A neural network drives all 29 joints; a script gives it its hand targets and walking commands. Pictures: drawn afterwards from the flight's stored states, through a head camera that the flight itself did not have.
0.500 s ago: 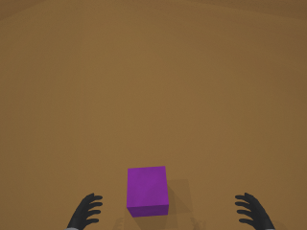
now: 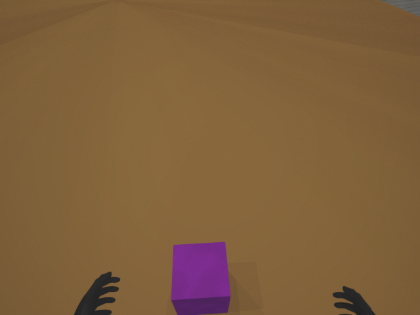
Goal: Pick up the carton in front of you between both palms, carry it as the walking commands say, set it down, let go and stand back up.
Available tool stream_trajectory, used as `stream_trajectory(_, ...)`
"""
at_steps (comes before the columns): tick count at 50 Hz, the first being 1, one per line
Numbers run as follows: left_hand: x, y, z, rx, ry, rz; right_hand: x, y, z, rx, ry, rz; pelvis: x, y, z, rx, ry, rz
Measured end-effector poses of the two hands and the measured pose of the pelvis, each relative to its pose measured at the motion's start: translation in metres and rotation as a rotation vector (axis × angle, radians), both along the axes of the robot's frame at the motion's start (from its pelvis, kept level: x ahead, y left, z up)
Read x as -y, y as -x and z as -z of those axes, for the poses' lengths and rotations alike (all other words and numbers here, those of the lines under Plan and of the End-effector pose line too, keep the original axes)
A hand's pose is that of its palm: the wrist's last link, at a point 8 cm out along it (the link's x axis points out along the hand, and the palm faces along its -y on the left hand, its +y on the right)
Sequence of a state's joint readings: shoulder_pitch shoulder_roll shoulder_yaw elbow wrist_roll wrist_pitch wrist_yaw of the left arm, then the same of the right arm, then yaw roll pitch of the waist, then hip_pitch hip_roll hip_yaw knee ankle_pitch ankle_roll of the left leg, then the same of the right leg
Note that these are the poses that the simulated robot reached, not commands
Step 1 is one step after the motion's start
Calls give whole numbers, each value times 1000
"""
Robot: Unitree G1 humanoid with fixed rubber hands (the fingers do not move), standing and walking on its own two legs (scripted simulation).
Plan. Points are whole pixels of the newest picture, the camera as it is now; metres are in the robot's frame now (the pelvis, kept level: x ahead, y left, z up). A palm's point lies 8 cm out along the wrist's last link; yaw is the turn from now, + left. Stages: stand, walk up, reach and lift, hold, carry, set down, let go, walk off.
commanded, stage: stand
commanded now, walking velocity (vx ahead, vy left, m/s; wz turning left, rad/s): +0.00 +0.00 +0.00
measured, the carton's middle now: (201, 279) +0.40 +0.09 -0.64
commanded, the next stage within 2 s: none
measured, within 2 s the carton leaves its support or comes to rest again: neither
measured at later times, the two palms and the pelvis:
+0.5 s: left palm out of the picture +0.13 +0.30 -0.09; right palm out of the picture +0.13 -0.27 -0.08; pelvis +0.01 +0.02 +0.00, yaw -1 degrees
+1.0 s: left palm out of the picture +0.09 +0.31 -0.10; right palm out of the picture +0.09 -0.29 -0.09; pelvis -0.01 +0.01 +0.01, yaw +0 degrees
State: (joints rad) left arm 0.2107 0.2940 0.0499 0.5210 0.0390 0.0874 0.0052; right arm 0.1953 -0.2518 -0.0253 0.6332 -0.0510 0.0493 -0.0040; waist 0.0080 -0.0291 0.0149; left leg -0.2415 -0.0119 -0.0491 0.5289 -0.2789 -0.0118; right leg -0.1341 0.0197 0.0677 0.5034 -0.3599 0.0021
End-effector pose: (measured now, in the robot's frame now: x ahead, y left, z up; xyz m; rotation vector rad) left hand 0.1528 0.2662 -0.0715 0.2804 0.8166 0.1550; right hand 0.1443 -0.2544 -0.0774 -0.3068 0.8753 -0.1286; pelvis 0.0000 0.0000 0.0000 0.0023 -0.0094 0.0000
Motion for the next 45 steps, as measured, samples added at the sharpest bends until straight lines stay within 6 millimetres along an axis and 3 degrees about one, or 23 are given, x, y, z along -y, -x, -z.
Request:
stream_trajectory(9,-26,12,18,-83,-33,0,26,12,-2,-57,89,54,-9,-5,0,-14,4,12)
stream_trajectory(26,-35,20,22,-136,-50,0,20,18,5,-90,76,72,-16,-6,-3,0,3,11)
stream_trajectory(45,-44,56,26,-209,-64,-27,30,46,9,-159,85,81,-15,7,-6,21,5,1)
